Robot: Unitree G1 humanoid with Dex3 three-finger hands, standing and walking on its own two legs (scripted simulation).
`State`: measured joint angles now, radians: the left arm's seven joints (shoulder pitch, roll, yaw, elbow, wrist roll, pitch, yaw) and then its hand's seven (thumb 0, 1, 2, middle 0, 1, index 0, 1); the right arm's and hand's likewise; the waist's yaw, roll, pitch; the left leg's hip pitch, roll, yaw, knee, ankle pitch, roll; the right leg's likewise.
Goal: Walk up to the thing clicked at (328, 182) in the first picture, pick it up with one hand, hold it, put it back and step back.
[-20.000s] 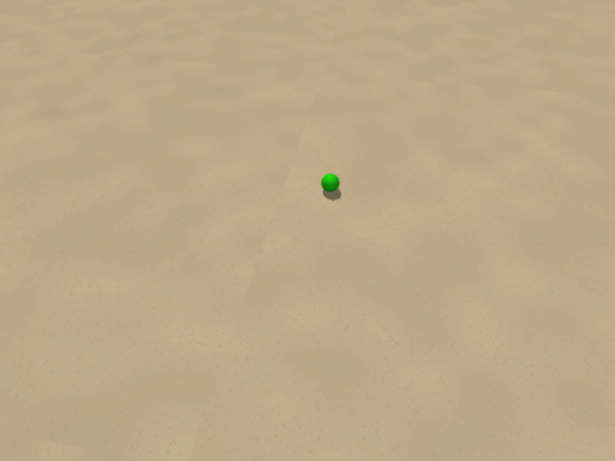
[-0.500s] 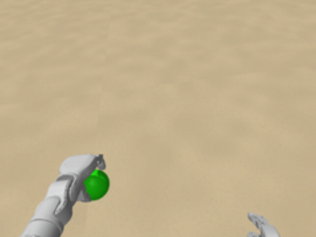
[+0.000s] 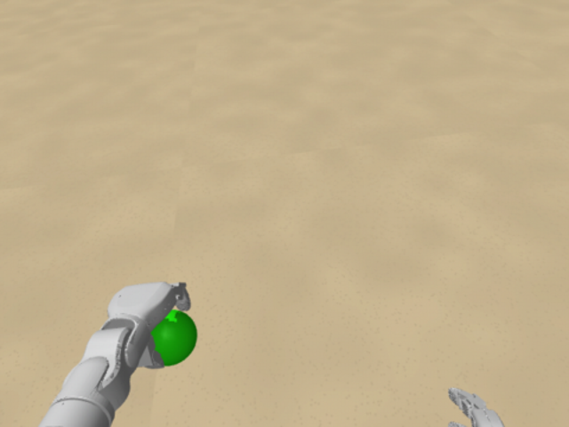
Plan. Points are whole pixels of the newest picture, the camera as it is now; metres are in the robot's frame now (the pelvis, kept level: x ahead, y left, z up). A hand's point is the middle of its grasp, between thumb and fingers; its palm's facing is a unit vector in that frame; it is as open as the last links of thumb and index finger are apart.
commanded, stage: crouch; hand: left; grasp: from above
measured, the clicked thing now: (169, 337) +0.30 +0.22 -0.08
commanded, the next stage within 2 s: lower in 2.00 s
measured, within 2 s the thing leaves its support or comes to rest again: neither
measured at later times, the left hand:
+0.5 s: hand (171, 358) +0.31 +0.24 -0.17, palm faces -0.43 +0.02 -0.90, open 10.6 cm
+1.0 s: hand (197, 380) +0.34 +0.26 -0.42, palm faces -0.47 -0.01 -0.88, open 10.6 cm
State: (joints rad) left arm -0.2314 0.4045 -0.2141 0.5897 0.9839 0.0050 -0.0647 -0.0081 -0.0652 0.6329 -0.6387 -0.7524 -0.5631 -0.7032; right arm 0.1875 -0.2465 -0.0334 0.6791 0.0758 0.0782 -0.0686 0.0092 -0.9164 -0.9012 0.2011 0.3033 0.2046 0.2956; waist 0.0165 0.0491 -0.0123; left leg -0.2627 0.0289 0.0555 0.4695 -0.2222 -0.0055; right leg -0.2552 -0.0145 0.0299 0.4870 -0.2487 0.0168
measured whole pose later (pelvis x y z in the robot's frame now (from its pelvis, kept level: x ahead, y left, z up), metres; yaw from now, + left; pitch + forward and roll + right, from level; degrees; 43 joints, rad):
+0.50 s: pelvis -0.03 +0.00 -0.07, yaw +1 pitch +17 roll -1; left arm -0.48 0.40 -0.16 1.05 1.16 -0.08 0.29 -0.02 -0.04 0.63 -0.60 -0.79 -0.53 -0.73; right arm 0.21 -0.27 -0.07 0.69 0.01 0.06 -0.02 0.01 -0.90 -0.90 0.20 0.30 0.21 0.30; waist -0.06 0.00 -0.11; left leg -0.92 0.04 0.01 1.05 -0.42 0.00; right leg -0.88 -0.01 0.00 1.03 -0.44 0.02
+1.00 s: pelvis -0.07 +0.01 -0.28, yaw -1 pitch +35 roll -4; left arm -0.74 0.51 0.00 1.25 1.18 -0.12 0.34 -0.03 -0.06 0.63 -0.62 -0.78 -0.55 -0.72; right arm 0.21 -0.22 -0.04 0.75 -0.06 -0.03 0.01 0.01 -0.90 -0.89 0.21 0.30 0.21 0.30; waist -0.15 0.05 -0.19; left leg -1.86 0.04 -0.04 1.85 -0.60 0.02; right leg -1.79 0.00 -0.01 1.81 -0.64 0.04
